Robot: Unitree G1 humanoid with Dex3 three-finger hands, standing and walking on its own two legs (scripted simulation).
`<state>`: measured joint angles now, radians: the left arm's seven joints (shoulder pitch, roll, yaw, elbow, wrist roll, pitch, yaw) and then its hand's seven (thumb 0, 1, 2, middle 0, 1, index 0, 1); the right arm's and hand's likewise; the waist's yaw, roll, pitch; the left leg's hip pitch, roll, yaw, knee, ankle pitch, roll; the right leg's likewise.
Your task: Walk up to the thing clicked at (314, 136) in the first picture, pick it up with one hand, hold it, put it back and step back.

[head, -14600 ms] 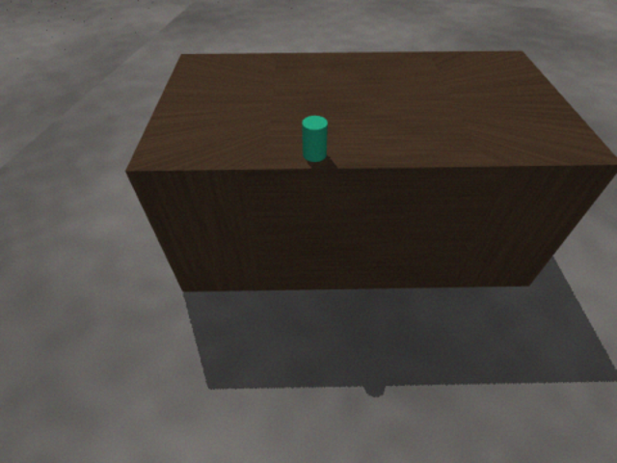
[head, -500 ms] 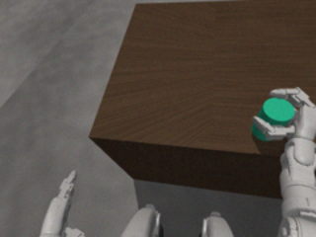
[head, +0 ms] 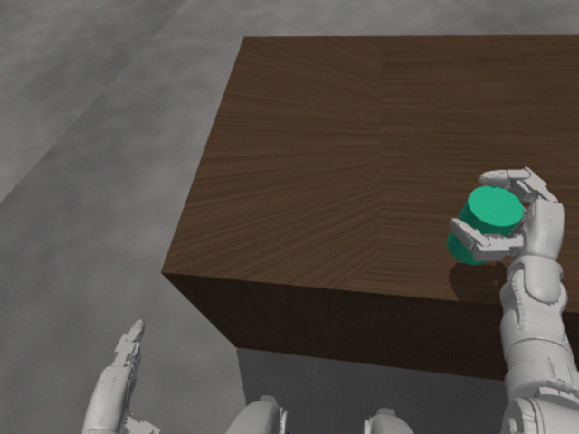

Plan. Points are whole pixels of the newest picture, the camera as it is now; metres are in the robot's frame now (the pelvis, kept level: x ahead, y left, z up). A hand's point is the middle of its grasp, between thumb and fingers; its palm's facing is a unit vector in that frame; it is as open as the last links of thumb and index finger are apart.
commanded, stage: lift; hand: right
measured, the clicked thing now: (481, 227) +0.42 -0.21 +0.00
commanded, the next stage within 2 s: hold in 1.36 s
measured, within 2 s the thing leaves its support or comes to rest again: neither
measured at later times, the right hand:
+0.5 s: hand (506, 207) +0.40 -0.20 +0.09, palm faces +0.23 +0.97 -0.01, open 9.7 cm
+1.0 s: hand (508, 210) +0.35 -0.17 +0.15, palm faces +0.19 +0.98 -0.01, open 9.7 cm
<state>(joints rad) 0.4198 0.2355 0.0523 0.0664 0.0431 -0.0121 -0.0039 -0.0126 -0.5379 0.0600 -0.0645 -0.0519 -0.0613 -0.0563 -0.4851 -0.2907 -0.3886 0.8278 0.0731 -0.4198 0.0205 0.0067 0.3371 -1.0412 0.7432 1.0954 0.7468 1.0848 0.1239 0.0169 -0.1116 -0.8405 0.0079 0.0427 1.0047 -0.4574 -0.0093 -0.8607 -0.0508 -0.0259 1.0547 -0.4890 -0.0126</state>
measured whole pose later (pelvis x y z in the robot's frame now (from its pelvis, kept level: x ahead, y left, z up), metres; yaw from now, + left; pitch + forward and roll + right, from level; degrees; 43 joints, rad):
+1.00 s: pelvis +0.00 +0.01 +0.05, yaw +0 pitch +4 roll +0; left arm 0.32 0.21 0.07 0.38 -0.02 -0.03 0.09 -0.01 -0.53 0.05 -0.05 -0.05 -0.06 -0.05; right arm -0.23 -0.18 -0.19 0.34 0.15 -0.12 -0.04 0.01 0.38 -1.10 0.74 1.12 0.75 1.11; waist 0.02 -0.02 -0.04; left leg -0.42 0.02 0.03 0.68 -0.33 -0.01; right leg -0.42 -0.03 -0.05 0.70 -0.34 0.00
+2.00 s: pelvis +0.01 +0.01 +0.07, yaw -1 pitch -1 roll +0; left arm 0.24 0.20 0.08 0.58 -0.02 -0.08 0.10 -0.01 -0.52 0.05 -0.05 -0.05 -0.06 -0.05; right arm -0.08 -0.17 -0.17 0.05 0.17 0.07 -0.04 0.01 0.38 -1.10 0.75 1.12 0.75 1.10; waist 0.00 -0.04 0.00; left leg -0.21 0.02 0.04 0.50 -0.26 0.00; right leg -0.21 -0.02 -0.04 0.50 -0.26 0.00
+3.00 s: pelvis +0.00 +0.01 +0.07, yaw -1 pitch -3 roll +0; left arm 0.20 0.21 0.09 0.67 -0.02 -0.12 0.09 -0.01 -0.53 0.05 -0.06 -0.05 -0.06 -0.06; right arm -0.10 -0.17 -0.17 0.03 0.17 0.11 -0.03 0.01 0.38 -1.10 0.75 1.12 0.75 1.11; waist 0.00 -0.04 0.01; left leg -0.17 0.02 0.05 0.46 -0.24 0.00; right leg -0.17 -0.02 -0.03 0.45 -0.23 0.00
